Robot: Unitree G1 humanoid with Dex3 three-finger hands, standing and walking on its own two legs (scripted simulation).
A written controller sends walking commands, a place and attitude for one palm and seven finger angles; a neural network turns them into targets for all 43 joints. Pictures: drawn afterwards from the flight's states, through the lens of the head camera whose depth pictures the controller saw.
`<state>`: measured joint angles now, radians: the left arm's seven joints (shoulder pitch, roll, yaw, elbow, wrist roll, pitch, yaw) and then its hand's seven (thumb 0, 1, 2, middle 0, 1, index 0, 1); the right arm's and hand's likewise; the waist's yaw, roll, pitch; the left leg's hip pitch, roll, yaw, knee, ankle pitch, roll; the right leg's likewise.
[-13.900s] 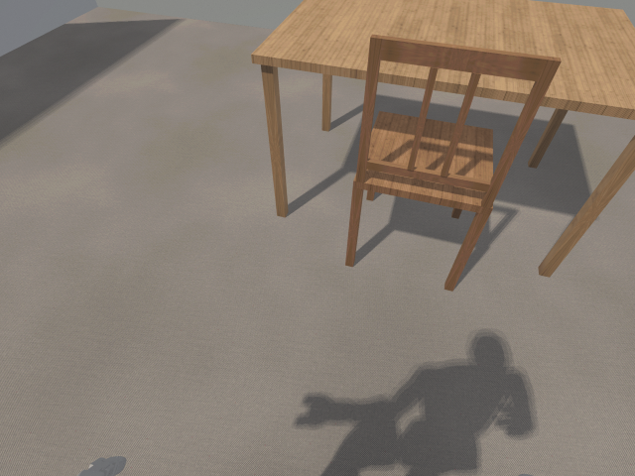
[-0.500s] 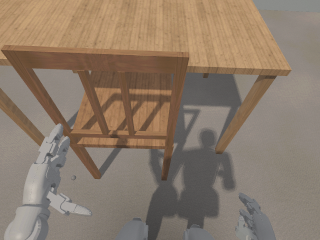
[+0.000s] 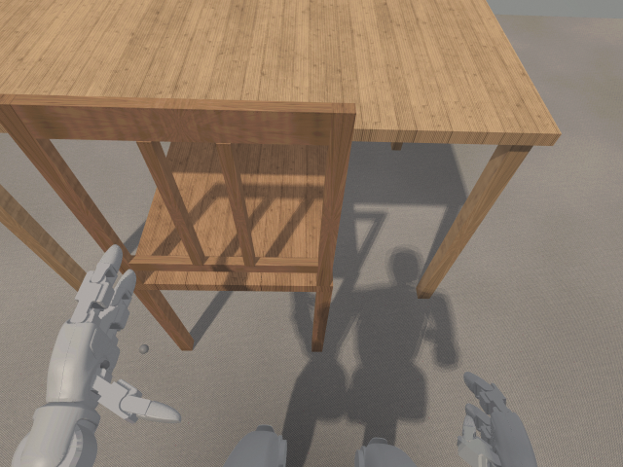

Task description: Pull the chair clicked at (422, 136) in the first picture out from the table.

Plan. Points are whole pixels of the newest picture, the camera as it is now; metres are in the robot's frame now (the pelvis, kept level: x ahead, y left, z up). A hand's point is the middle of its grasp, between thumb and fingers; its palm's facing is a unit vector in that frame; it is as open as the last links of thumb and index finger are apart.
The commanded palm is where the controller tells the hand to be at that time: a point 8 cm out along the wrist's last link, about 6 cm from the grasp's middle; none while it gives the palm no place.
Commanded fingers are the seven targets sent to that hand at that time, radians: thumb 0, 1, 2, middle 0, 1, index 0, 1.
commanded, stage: aim the fingers beside a spindle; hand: left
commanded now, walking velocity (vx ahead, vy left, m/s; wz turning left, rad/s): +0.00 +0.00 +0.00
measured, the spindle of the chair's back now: (178, 211) +0.47 +0.24 -0.01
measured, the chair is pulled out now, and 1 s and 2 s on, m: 0.00 0.00 0.00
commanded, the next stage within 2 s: none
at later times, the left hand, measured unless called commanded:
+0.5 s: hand (182, 334) +0.27 +0.17 +0.03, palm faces +0.04 -1.00 -0.04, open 16.9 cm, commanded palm +0.25 +0.23 +0.03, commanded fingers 0.00 -0.50 0.30 -0.06 -0.08 -0.06 -0.08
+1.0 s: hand (216, 319) +0.30 +0.14 +0.00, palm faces +0.02 -1.00 -0.02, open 16.9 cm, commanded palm +0.28 +0.19 +0.01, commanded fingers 0.00 -0.50 0.30 -0.06 -0.08 -0.06 -0.08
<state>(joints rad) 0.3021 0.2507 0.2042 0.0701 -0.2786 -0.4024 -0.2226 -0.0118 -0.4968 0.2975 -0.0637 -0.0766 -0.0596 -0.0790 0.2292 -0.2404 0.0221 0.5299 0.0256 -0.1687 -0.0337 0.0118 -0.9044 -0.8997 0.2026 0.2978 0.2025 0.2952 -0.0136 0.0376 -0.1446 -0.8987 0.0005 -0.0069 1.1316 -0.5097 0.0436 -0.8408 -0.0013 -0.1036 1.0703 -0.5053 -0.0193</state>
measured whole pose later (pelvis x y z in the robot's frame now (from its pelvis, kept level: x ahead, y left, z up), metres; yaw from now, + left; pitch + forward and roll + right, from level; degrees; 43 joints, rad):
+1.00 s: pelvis -0.01 -0.01 -0.03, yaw +0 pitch +20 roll -2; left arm 0.05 0.18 0.08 0.24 -0.18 -0.44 -0.09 -0.01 -0.50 0.30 -0.06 -0.08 -0.06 -0.08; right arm 0.20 -0.25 0.01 0.54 0.01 -0.10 0.00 0.01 -0.91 -0.90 0.20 0.30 0.20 0.30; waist -0.03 0.03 -0.16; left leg -1.05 0.00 0.00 1.25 -0.54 0.03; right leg -1.01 0.00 -0.10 1.21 -0.55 -0.04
